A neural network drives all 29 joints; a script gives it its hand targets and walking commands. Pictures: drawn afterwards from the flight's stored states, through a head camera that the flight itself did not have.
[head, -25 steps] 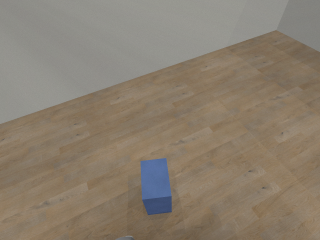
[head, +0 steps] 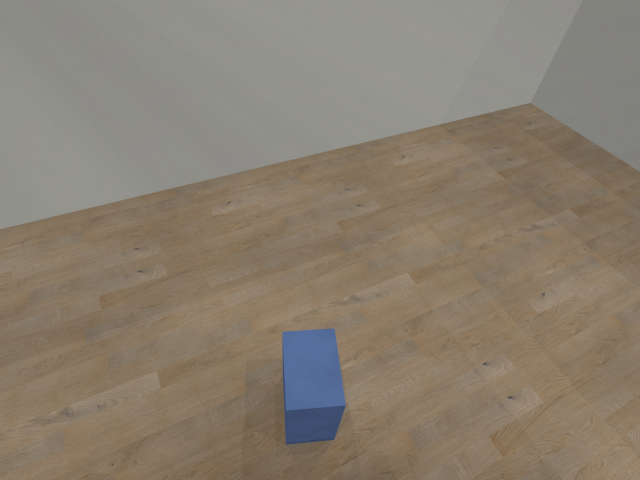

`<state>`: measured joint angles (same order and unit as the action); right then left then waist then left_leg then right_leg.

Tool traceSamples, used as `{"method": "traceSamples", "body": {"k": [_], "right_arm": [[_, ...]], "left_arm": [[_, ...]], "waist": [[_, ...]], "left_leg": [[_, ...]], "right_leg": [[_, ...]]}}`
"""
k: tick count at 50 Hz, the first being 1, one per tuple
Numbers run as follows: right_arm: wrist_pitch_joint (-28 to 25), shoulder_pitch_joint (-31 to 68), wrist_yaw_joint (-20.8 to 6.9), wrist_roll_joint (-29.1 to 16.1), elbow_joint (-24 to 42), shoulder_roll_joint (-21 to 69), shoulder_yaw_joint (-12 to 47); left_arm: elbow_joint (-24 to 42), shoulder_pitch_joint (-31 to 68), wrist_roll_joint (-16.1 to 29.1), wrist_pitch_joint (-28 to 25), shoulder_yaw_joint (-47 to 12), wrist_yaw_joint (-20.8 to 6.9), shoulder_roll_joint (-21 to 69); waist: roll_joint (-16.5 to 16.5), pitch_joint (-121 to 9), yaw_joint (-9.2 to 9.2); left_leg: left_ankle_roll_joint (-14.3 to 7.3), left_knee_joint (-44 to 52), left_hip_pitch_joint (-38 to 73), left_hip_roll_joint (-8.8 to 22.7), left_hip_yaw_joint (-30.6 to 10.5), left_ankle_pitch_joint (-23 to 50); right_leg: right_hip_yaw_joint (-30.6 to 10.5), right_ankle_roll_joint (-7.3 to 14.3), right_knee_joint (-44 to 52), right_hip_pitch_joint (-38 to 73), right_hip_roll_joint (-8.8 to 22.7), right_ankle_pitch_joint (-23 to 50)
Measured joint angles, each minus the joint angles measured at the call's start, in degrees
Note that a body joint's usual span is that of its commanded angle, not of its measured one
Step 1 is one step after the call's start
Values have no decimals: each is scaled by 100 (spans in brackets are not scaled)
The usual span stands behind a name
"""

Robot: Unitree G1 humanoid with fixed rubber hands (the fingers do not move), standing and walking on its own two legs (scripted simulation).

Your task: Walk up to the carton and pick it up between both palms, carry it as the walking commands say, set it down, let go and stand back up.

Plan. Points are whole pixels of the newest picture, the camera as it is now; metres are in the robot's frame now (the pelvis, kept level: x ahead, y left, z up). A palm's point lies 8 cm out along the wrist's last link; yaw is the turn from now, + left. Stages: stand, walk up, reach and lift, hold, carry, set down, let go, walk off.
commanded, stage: walk up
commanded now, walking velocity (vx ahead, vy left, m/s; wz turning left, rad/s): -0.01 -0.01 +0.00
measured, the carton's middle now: (309, 388) +0.48 -0.01 -0.63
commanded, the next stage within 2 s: stand in 1.92 s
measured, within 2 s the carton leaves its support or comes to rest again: neither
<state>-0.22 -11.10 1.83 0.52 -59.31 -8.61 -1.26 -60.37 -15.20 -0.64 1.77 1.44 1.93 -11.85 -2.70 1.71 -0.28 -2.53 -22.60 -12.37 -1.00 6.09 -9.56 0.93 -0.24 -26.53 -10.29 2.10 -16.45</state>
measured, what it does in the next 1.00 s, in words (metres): walks ahead: left foot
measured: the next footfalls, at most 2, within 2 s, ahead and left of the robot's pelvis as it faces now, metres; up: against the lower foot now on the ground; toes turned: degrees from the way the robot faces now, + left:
left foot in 0.88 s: +0.19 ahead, +0.10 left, +0.00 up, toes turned +7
right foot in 1.30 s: +0.12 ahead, -0.14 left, +0.00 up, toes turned +11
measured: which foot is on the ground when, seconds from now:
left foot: down 0.00-0.40, up 0.42-0.86, down 0.88-1.00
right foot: down 0.00-0.88, up 0.90-1.00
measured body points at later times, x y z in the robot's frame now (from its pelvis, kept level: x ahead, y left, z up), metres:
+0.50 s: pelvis +0.05 -0.07 +0.00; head +0.05 -0.08 +0.45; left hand +0.02 +0.16 -0.15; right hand +0.06 -0.33 -0.15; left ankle +0.03 +0.07 -0.69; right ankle +0.02 -0.18 -0.74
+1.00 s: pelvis +0.12 -0.01 -0.01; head +0.16 +0.02 +0.44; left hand +0.09 +0.24 -0.18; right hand +0.23 -0.25 -0.15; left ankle +0.15 +0.10 -0.74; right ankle +0.05 -0.16 -0.70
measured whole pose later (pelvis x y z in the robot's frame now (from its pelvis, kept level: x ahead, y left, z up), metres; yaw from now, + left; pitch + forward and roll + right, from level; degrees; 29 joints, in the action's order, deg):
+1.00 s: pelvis +0.12 -0.01 -0.01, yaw +3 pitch +1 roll +0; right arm -0.7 -6.7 1.6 0.4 -57.0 -10.5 -2.1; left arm -62.2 -16.0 -1.0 1.8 3.1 2.3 -12.8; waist -3.4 4.6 -0.8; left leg -2.0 -31.8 -19.5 -0.1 4.3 -13.2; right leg -0.5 -1.5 -50.6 -16.5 3.7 -31.8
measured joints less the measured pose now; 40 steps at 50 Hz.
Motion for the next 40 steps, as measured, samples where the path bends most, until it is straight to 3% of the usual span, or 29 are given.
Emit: {"method": "traceSamples", "body": {"k": [5, 9, 14, 18, 20, 23, 26, 34, 40], "right_arm": [[40, -122, -29, -33, -189, -58, -60], [85, -484, -96, 35, -164, -70, -190], [30, -857, -66, 144, -169, -258, -285], [70, -1016, -104, 140, -202, -410, -324], [72, -1034, -121, 119, -197, -448, -312], [97, -915, -111, 127, -197, -458, -286], [30, -618, -177, 134, -123, -368, -249], [200, 276, -152, 83, 241, -284, -237], [283, 559, -197, 16, 383, -294, -233]], "left_arm": [[-177, -134, -77, -129, -34, -11, 249], [-83, -354, -153, -55, 87, -95, 207], [12, -343, -137, -94, 144, -207, 80], [144, -252, -88, -148, 131, -234, 39], [157, -252, -70, -241, 137, -198, 20], [34, -350, -114, -338, 120, -146, 167], [-78, -586, -83, -414, 23, -115, 277], [-248, -722, -64, -442, -8, 124, 494], [-268, -622, -128, -312, 131, 196, 209]], "waist": [[296, 16, 45], [283, -139, 155], [363, -88, 330], [415, -118, 401], [338, -131, 315], [416, -221, 92], [362, -312, -89], [366, -51, -301], [290, 107, -363]], "left_leg": [[77, 19, 82, 114, -83, 5], [73, -549, -248, 157, -277, -1066], [115, -356, -311, 377, -478, -153], [331, -347, -290, 505, -666, -222], [395, -669, -379, 494, -672, -482], [333, -2013, -822, 456, -694, -1260], [356, -2801, -1173, 379, -548, -866], [561, -2666, -1536, 30, -377, -805], [510, -2161, -1509, 77, -330, -706]], "right_leg": [[108, 5, 390, 253, -118, 329], [303, -47, -176, 2, -139, -1003], [471, -236, -1582, -682, -109, -1010], [525, -242, -658, -410, -46, -520], [520, -131, 67, -92, 2, -17], [566, 78, 148, 60, -76, 121], [503, 129, 653, 398, -60, 203], [298, 42, 768, 547, 156, 115], [308, -139, 578, 596, 291, -153]]}}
